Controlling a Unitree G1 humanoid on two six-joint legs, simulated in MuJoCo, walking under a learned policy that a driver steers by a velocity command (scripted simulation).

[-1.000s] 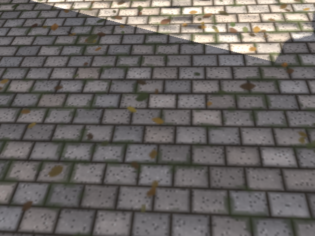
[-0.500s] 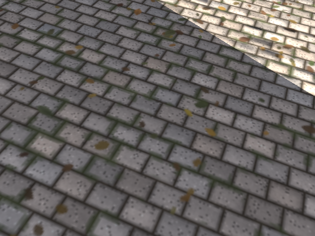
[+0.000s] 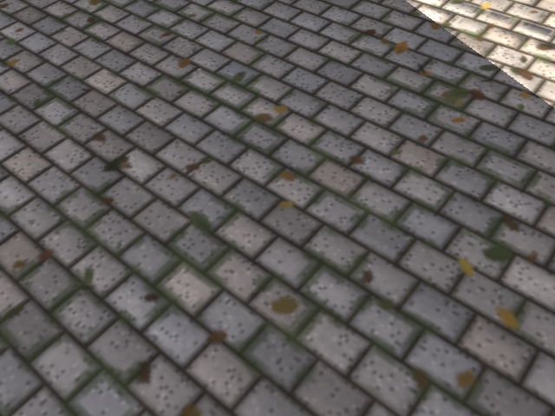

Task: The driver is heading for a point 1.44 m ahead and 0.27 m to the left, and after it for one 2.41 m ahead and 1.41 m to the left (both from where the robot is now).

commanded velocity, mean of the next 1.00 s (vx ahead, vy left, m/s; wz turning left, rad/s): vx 0.49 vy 0.00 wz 0.40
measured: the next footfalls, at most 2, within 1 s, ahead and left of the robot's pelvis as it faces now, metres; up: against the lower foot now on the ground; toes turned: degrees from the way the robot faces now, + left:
left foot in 0.32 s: +0.32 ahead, +0.12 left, +0.00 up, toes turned +15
right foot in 0.86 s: +0.68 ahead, +0.10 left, +0.00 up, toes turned +22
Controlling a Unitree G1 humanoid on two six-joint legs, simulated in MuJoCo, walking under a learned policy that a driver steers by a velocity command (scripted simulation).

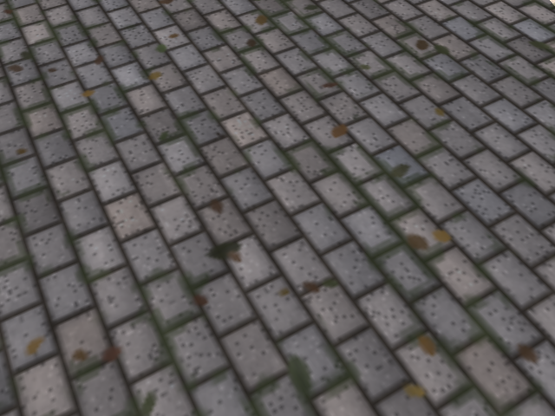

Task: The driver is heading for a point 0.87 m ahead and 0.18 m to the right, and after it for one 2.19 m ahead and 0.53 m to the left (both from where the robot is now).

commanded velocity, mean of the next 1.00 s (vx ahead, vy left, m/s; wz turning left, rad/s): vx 0.18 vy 0.00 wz -0.46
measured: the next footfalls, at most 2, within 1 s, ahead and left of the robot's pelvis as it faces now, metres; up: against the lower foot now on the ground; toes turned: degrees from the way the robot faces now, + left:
left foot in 0.36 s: +0.36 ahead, +0.07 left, +0.00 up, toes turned -17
right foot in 0.84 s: +0.20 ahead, -0.09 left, +0.00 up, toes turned -30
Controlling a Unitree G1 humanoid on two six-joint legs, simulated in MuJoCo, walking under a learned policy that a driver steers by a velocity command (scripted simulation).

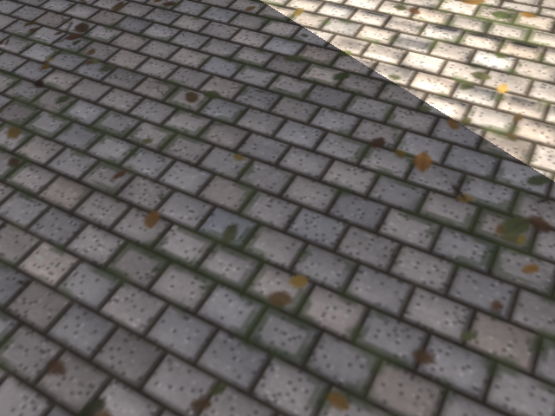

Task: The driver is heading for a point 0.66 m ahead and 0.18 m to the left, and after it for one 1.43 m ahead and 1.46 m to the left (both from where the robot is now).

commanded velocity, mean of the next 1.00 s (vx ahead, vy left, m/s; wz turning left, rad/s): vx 0.15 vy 0.00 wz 0.40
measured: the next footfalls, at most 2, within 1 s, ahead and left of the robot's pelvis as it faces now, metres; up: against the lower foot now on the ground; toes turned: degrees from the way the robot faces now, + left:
left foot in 0.26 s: -0.01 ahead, +0.10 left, +0.00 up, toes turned +8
right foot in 0.68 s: +0.06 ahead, -0.08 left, +0.00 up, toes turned +26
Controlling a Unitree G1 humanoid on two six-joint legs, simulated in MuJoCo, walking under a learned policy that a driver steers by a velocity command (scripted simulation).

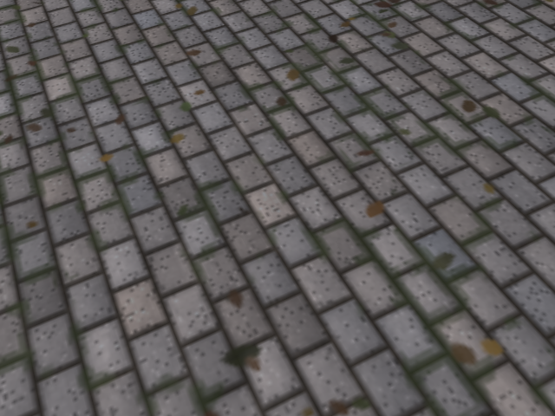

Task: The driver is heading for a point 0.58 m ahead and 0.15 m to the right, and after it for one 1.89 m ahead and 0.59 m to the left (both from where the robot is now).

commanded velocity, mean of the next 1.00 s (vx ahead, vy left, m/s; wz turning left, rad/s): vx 0.43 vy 0.00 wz -0.27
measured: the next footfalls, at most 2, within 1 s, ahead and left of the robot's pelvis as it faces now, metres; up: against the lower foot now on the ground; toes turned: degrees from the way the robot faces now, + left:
left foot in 0.14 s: +0.21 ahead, +0.12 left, +0.00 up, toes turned +0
right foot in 0.66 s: +0.49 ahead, -0.09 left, +0.00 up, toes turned -23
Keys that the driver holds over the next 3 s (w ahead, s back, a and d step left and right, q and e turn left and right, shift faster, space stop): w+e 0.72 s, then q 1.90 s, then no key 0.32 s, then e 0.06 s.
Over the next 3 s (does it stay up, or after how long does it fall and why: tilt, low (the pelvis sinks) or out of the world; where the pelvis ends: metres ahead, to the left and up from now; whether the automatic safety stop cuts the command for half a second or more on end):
stays up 0.58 -0.10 0.00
